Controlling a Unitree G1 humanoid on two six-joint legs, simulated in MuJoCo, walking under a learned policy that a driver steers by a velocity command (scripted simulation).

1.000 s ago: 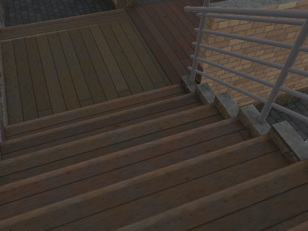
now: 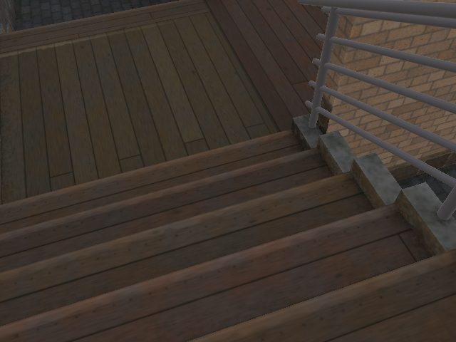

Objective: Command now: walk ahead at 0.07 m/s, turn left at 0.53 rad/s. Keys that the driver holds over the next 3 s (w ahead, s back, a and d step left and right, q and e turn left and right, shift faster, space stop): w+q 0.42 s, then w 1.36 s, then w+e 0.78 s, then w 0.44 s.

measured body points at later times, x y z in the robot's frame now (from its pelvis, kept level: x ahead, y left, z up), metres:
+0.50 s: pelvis +0.17 -0.06 -0.03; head +0.18 -0.07 +0.42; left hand +0.08 +0.14 -0.17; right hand +0.36 -0.25 -0.16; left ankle +0.26 +0.13 -0.68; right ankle +0.10 -0.16 -0.73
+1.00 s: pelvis +0.44 +0.05 -0.18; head +0.45 +0.04 +0.27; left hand +0.47 +0.31 -0.31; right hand +0.45 -0.19 -0.33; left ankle +0.34 +0.10 -0.90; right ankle +0.63 -0.05 -0.85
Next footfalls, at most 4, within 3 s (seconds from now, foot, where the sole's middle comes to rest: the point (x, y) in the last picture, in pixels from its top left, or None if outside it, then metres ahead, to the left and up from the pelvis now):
0.20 right None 0.14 -0.16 -0.77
0.76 left None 0.38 0.12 -0.93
1.20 right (234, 287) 0.76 0.01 -1.10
1.78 left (160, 256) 0.97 0.34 -1.26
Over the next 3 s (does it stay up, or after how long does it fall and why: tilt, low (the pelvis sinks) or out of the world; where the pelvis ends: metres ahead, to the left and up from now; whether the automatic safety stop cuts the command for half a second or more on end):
stays up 1.62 0.35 -0.83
